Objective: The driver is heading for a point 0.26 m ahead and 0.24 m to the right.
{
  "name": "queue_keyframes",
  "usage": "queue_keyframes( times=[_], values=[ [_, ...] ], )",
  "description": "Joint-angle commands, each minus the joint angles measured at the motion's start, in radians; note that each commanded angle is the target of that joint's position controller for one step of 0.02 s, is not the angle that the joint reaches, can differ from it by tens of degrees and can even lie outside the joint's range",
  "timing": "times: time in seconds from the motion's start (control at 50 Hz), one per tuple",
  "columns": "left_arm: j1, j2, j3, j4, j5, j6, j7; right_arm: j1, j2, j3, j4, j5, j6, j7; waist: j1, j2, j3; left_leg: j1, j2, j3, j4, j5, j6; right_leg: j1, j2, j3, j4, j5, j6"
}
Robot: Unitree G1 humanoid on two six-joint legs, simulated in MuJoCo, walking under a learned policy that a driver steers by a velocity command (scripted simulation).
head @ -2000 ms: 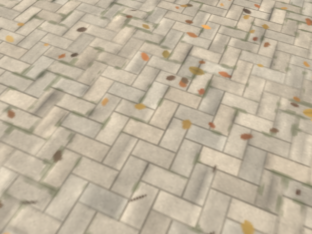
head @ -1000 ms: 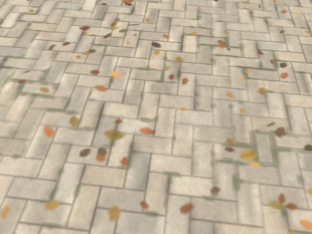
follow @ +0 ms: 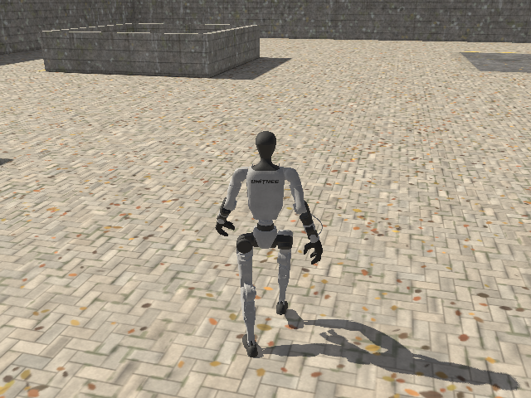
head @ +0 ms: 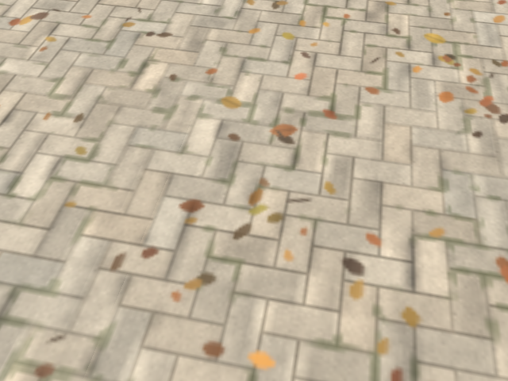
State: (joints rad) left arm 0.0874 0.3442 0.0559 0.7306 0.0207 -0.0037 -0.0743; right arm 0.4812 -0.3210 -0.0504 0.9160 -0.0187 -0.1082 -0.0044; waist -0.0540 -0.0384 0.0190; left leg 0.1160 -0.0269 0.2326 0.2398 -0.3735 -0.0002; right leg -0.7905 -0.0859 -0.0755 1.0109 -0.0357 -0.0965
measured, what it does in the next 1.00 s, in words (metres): walks ahead, turning right: right foot, then left foot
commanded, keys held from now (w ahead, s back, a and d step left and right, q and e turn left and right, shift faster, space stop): w+e+shift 0.16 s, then shift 0.84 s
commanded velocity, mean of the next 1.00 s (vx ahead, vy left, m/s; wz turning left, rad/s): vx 0.39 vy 0.00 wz -0.35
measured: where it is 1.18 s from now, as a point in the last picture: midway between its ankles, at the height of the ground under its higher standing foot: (294, 335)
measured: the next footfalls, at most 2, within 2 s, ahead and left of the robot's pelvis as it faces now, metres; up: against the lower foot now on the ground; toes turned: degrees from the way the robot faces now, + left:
right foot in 0.14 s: +0.33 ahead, -0.05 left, +0.00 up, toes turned -12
left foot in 0.52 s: +0.71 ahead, -0.03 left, +0.00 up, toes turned -24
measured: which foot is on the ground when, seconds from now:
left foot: down 0.00-0.14, up 0.16-0.50, down 0.52-1.00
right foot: up 0.00-0.12, down 0.14-0.54, up 0.56-0.88, down 0.90-1.00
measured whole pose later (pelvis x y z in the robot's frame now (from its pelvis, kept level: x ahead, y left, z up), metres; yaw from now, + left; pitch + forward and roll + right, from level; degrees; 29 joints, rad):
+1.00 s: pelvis +0.57 -0.07 +0.00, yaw -22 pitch +0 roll +1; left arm 0.23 0.22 0.04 0.86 0.02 0.02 0.04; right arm 0.16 -0.23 -0.02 0.81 -0.01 -0.01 -0.01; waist -0.01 0.02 0.01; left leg -0.34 -0.06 0.01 0.48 -0.14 0.05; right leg -0.28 -0.03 0.06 0.57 -0.29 0.03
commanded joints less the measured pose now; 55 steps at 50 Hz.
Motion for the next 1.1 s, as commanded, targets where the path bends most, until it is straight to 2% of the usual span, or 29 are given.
queue_keyframes(
  times=[0.02, 0.06, 0.1, 0.12, 0.14, 0.16, 0.18, 0.22, 0.26, 0.28, 0.3, 0.34, 0.38, 0.44, 0.48, 0.52, 0.54, 0.56, 0.58, 0.6, 0.62, 0.64, 0.68, 0.74, 0.78, 0.9, 0.94, 0.98, 1.1],
  values=[
    [-0.076, -0.035, -0.036, -0.086, 0.001, -0.008, -0.028, -0.150, -0.070, 0.003, -0.086, 0.001, -0.032, -0.010, 0.089, 0.064, 0.113, -0.209, 0.205, 0.043, -0.129, 0.858, 0.032, 0.212, 0.047, -0.086, -0.224, 0.129, -0.042],
    [-0.008, 0.005, -0.028, -0.064, -0.001, -0.008, -0.023, -0.116, -0.140, -0.013, -0.088, -0.001, -0.017, -0.025, 0.136, 0.103, 0.041, -0.108, 0.230, 0.053, 0.025, 1.287, 0.014, 0.343, 0.130, -0.137, -0.260, 0.082, -0.070],
    [0.269, 0.081, 0.003, 0.010, -0.001, -0.006, -0.005, -0.177, -0.205, -0.033, -0.116, -0.011, 0.019, -0.038, 0.289, 0.145, -0.107, -0.116, 0.272, 0.027, 0.394, 1.487, 0.019, 0.630, 0.183, -0.108, -0.249, -0.035, -0.115],
    [0.481, 0.127, 0.032, 0.079, -0.001, -0.007, 0.015, -0.214, -0.208, -0.035, -0.134, -0.020, 0.036, -0.034, 0.369, 0.118, -0.194, -0.224, 0.271, -0.001, 0.704, 1.354, 0.035, 0.867, 0.194, -0.041, -0.295, -0.106, -0.150],
    [0.478, 0.169, 0.058, 0.099, -0.012, -0.003, 0.043, -0.201, -0.148, -0.026, -0.119, -0.030, 0.040, -0.012, 0.321, -0.020, -0.143, -0.438, 0.120, -0.008, 1.092, 0.487, 0.021, 0.980, 0.147, 0.066, -0.356, -0.186, -0.184],
    [0.347, 0.277, 0.076, 0.062, 0.005, 0.015, 0.054, -0.118, -0.022, 0.011, -0.206, -0.036, 0.023, -0.001, 0.137, -0.249, -0.140, -0.836, -0.014, -0.087, 1.457, -0.145, -0.029, 1.125, -0.048, 0.513, -0.397, -0.077, -0.307],
    [0.341, 0.293, 0.087, 0.012, 0.005, 0.017, 0.055, -0.155, -0.073, 0.016, -0.276, -0.017, -0.003, -0.005, 0.175, -0.156, -0.284, -0.978, -0.004, -0.293, 1.489, -0.104, -0.016, 1.211, -0.174, 0.844, -0.648, -0.232, -0.405],
    [0.254, 0.170, 0.059, 0.020, 0.000, -0.003, 0.074, -0.195, -0.105, 0.018, -0.248, -0.013, -0.019, -0.012, 0.075, 0.119, -0.007, -0.922, 0.092, -0.292, 1.284, 0.036, -0.014, 0.863, -0.172, 0.711, -0.742, 0.037, -0.304],
    [0.197, 0.113, 0.035, 0.014, -0.012, -0.038, 0.077, -0.162, -0.082, 0.024, -0.226, -0.034, 0.025, -0.015, 0.000, 0.173, 0.041, -0.728, 0.142, -0.282, 1.153, 0.012, -0.042, 0.593, -0.106, 0.491, -0.707, 0.499, -0.256],
    [0.197, 0.095, 0.026, 0.024, -0.020, -0.051, 0.072, -0.153, -0.069, 0.025, -0.224, -0.035, 0.050, -0.010, -0.019, 0.168, 0.035, -0.653, 0.155, -0.273, 1.055, -0.002, -0.055, 0.512, -0.069, 0.404, -0.717, 0.596, -0.231],
    [0.109, 0.035, 0.014, -0.028, -0.045, -0.086, 0.062, -0.210, -0.116, -0.007, -0.243, 0.039, 0.019, -0.021, -0.003, 0.143, 0.020, -0.662, 0.153, -0.306, 0.981, 0.015, -0.062, 0.494, -0.043, 0.395, -0.724, 0.537, -0.210],
    [0.124, 0.079, 0.025, -0.003, -0.056, -0.098, 0.082, -0.334, -0.035, 0.013, -0.297, 0.016, -0.003, -0.025, 0.021, 0.100, 0.007, -0.645, 0.120, -0.241, 0.746, 0.136, -0.070, 0.466, 0.043, 0.274, -0.701, 0.664, -0.152],
    [0.217, 0.077, 0.029, 0.027, -0.050, -0.072, 0.114, -0.426, 0.033, 0.032, -0.310, 0.006, -0.022, -0.011, 0.095, 0.082, -0.043, -0.556, 0.034, -0.180, 0.453, 0.429, -0.062, 0.495, 0.131, 0.178, -0.661, 0.601, -0.067],
    [0.342, 0.063, 0.023, 0.077, -0.039, -0.040, 0.134, -0.514, 0.023, 0.022, -0.336, 0.014, -0.031, 0.025, 0.162, -0.007, -0.070, -0.501, -0.046, -0.173, 0.260, 0.686, -0.035, 0.608, 0.099, 0.219, -0.639, 0.459, -0.005],
    [0.330, 0.040, 0.021, 0.079, -0.028, -0.032, 0.138, -0.480, -0.026, 0.001, -0.334, 0.008, -0.033, 0.035, 0.125, -0.061, -0.080, -0.456, -0.059, -0.202, 0.223, 0.663, -0.001, 0.673, 0.073, 0.268, -0.549, 0.458, 0.017],
    [0.223, 0.049, 0.026, 0.045, -0.021, -0.029, 0.137, -0.270, -0.063, -0.020, -0.273, -0.003, -0.042, 0.032, -0.020, -0.078, -0.140, -0.291, -0.040, -0.202, 0.151, 0.736, 0.032, 0.696, 0.086, 0.254, -0.314, 0.541, 0.060],
    [0.162, 0.018, 0.015, 0.005, -0.004, -0.030, 0.125, -0.097, -0.098, -0.026, -0.228, -0.015, -0.046, 0.027, -0.100, -0.004, -0.250, -0.056, 0.118, -0.327, 0.202, 1.079, 0.091, 0.585, 0.139, 0.228, -0.007, 0.234, 0.092],
    [0.433, -0.076, -0.006, 0.047, -0.016, -0.026, 0.112, -0.118, -0.083, -0.003, -0.231, -0.054, -0.038, 0.030, 0.029, 0.266, -0.433, 0.264, 0.454, -0.712, 0.349, 1.454, 0.331, 0.312, 0.275, 0.303, 0.377, -0.712, 0.153],
    [0.512, 0.020, 0.002, 0.086, -0.040, -0.023, 0.089, -0.136, -0.065, -0.012, -0.247, -0.027, -0.022, 0.031, 0.009, 0.195, -0.547, 0.270, 0.472, -0.864, 0.276, 1.166, 0.389, 0.280, 0.231, 0.414, 0.442, -0.651, 0.129],
    [0.365, 0.084, 0.020, 0.063, -0.055, -0.008, 0.085, -0.242, -0.048, -0.012, -0.272, -0.001, -0.006, 0.023, -0.004, 0.109, -0.380, 0.112, 0.421, -0.770, 0.216, 0.877, 0.359, 0.223, 0.185, 0.358, 0.442, -0.591, 0.140],
    [0.257, 0.085, 0.024, 0.036, -0.043, 0.009, 0.096, -0.333, -0.019, 0.002, -0.276, 0.009, 0.014, 0.017, 0.027, 0.010, -0.240, -0.085, 0.356, -0.694, 0.150, 0.603, 0.303, 0.212, 0.144, 0.282, 0.375, -0.514, 0.146],
    [0.216, 0.075, 0.027, 0.028, -0.034, 0.029, 0.106, -0.384, 0.007, 0.019, -0.278, 0.008, 0.028, 0.014, 0.056, -0.008, -0.140, -0.258, 0.307, -0.645, 0.088, 0.431, 0.270, 0.236, 0.120, 0.236, 0.325, -0.477, 0.153],
    [0.268, 0.016, 0.021, 0.037, -0.028, 0.054, 0.111, -0.425, 0.001, 0.019, -0.262, -0.007, 0.046, 0.021, 0.111, 0.093, -0.062, -0.488, 0.198, -0.528, 0.008, 0.285, 0.209, 0.374, 0.083, 0.171, 0.151, -0.419, 0.158],
    [0.265, -0.042, 0.003, 0.048, -0.013, 0.043, 0.124, -0.402, -0.010, 0.009, -0.228, -0.011, 0.046, 0.022, 0.102, 0.141, -0.116, -0.489, 0.165, -0.434, 0.022, 0.429, 0.212, 0.472, 0.063, 0.136, -0.097, -0.412, 0.166],
    [0.228, -0.028, 0.003, 0.050, -0.012, 0.043, 0.128, -0.375, -0.026, 0.001, -0.211, -0.004, 0.054, 0.015, 0.078, 0.144, -0.164, -0.445, 0.189, -0.456, 0.019, 0.292, 0.219, 0.505, 0.044, 0.145, -0.194, -0.353, 0.158],
    [0.173, -0.017, 0.008, 0.069, 0.003, 0.032, 0.122, -0.357, 0.001, 0.012, -0.175, 0.012, 0.086, -0.004, 0.083, 0.132, -0.065, -0.540, 0.148, -0.466, 0.001, -0.191, 0.121, 0.633, 0.048, 0.123, -0.508, -0.186, 0.092],
    [0.159, 0.058, 0.026, 0.086, 0.002, 0.022, 0.121, -0.315, -0.008, 0.003, -0.169, 0.009, 0.082, -0.004, 0.030, -0.019, -0.016, -0.520, 0.064, -0.360, 0.061, -0.134, 0.057, 0.530, 0.008, 0.185, -0.542, -0.325, 0.041],
    [0.143, -0.018, 0.008, 0.091, 0.000, -0.001, 0.116, -0.352, -0.003, 0.002, -0.169, 0.002, 0.080, -0.008, 0.040, -0.032, -0.020, -0.395, 0.047, -0.322, 0.150, 0.006, 0.046, 0.429, 0.009, 0.193, -0.603, -0.396, 0.051],
    [0.150, -0.015, 0.008, 0.118, -0.013, -0.034, 0.115, -0.338, 0.014, 0.002, -0.130, 0.006, 0.086, -0.009, 0.040, 0.004, -0.038, -0.347, 0.046, -0.305, 0.214, 0.217, 0.068, 0.470, 0.022, 0.180, -0.573, -0.201, 0.072]
  ],
)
